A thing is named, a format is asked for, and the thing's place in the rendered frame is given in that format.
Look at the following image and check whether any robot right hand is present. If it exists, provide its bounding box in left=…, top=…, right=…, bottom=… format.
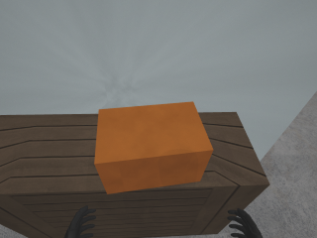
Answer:
left=227, top=208, right=263, bottom=238

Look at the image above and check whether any carton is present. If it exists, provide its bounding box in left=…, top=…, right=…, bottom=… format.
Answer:
left=94, top=101, right=214, bottom=194

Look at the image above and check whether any robot left hand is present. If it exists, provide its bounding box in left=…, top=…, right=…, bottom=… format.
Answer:
left=64, top=205, right=96, bottom=238

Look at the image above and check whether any pedestal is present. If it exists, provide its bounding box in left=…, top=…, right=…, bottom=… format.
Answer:
left=0, top=112, right=270, bottom=238

